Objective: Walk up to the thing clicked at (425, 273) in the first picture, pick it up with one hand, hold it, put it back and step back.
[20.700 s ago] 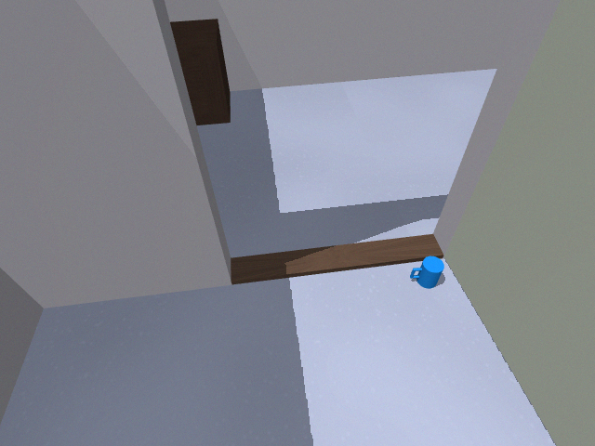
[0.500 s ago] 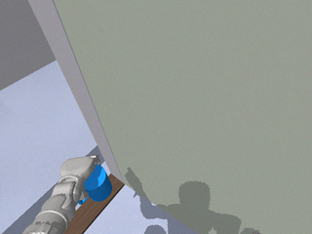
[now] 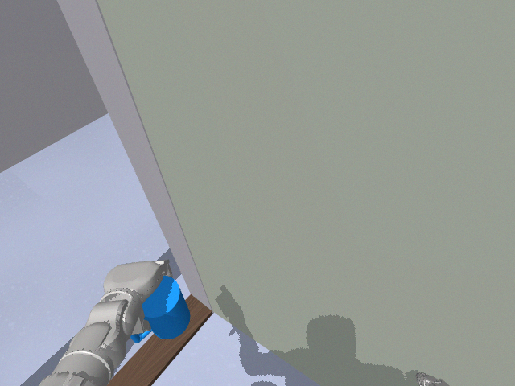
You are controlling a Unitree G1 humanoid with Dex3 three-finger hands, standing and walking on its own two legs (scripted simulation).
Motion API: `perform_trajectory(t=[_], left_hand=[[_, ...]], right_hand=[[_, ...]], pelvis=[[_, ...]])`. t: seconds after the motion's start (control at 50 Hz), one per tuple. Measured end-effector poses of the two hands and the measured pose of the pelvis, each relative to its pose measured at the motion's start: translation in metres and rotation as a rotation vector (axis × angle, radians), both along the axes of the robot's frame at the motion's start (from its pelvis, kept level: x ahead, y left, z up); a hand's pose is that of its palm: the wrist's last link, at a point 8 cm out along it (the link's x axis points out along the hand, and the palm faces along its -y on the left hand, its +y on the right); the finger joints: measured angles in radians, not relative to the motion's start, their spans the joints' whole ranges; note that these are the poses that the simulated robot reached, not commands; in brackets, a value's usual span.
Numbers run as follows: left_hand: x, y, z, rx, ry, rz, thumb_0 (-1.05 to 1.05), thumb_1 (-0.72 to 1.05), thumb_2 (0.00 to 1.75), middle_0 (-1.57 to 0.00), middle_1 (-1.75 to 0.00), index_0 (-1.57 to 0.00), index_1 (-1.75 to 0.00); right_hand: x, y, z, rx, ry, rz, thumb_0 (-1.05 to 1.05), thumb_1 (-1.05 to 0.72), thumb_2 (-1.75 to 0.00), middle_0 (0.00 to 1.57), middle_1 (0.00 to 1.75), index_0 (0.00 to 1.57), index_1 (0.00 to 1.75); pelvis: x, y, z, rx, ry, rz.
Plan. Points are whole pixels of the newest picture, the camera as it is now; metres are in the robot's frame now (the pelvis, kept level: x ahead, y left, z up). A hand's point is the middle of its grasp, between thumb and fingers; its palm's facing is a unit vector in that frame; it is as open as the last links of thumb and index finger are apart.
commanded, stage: hold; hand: left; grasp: from above
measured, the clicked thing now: (157, 314) +0.30 +0.21 -0.11
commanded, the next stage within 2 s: crouch in 1.16 s
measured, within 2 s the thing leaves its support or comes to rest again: neither
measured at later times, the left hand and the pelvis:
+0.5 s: hand (138, 310) +0.28 +0.22 -0.04, palm faces -0.46 -0.06 -0.89, open 10.5 cm; pelvis -0.01 +0.00 +0.00, yaw +0 degrees
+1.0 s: hand (140, 306) +0.28 +0.22 -0.03, palm faces -0.47 -0.05 -0.88, open 10.5 cm; pelvis -0.01 +0.00 +0.01, yaw +0 degrees
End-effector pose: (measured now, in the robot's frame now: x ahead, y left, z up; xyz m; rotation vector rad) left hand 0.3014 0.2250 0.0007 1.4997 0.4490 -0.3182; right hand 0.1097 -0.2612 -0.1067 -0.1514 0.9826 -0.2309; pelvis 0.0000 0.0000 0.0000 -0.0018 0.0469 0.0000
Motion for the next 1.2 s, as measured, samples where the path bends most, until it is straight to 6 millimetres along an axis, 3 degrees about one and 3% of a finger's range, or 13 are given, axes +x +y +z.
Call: perform_trajectory(t=[0.44, 0.7, 1.2], left_hand=[[-0.016, -0.004, 0.017, -0.008, -0.016, -0.015, 0.03, 0.00, 0.76, -0.79, -1.00, -0.45, -0.77], [-0.014, -0.004, 0.028, -0.008, -0.020, -0.023, 0.02, 0.00, 0.77, -0.77, -1.00, -0.45, -0.77], [-0.008, -0.006, 0.029, -0.005, -0.020, -0.024, 0.02, -0.01, 0.78, -0.76, -1.03, -0.44, -0.79]], right_hand=[[0.004, 0.001, 0.008, 0.002, -0.054, 0.022, 0.01, -0.92, -0.91, 0.20, 0.30, 0.20, 0.30], [0.016, 0.007, 0.010, 0.014, -0.075, 0.035, 0.01, -0.92, -0.91, 0.20, 0.30, 0.20, 0.30], [0.018, 0.006, 0.011, 0.016, -0.055, 0.030, 0.01, -0.92, -0.91, 0.20, 0.30, 0.22, 0.31]], pelvis=[[-0.014, -0.004, 0.004, 0.004, -0.040, -0.001], [-0.011, -0.004, 0.006, 0.005, -0.050, -0.002], [-0.006, -0.005, 0.009, 0.006, -0.052, 0.000]])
